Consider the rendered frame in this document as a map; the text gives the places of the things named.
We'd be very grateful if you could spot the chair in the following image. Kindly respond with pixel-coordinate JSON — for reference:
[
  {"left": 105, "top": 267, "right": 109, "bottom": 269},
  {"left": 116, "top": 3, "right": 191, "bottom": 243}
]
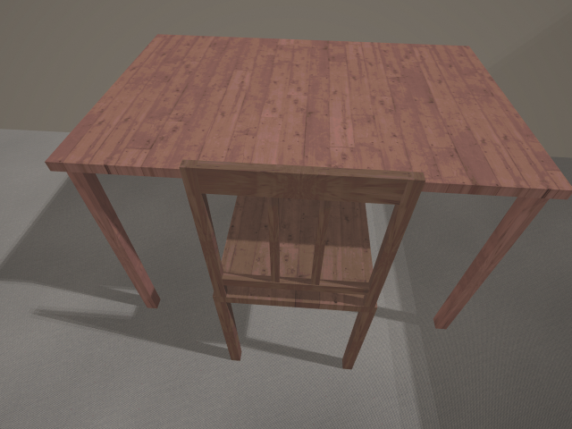
[{"left": 179, "top": 159, "right": 425, "bottom": 369}]

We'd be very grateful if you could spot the table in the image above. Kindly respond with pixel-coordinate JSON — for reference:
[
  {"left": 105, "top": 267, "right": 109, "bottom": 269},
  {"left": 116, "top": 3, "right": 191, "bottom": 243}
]
[{"left": 45, "top": 34, "right": 572, "bottom": 329}]

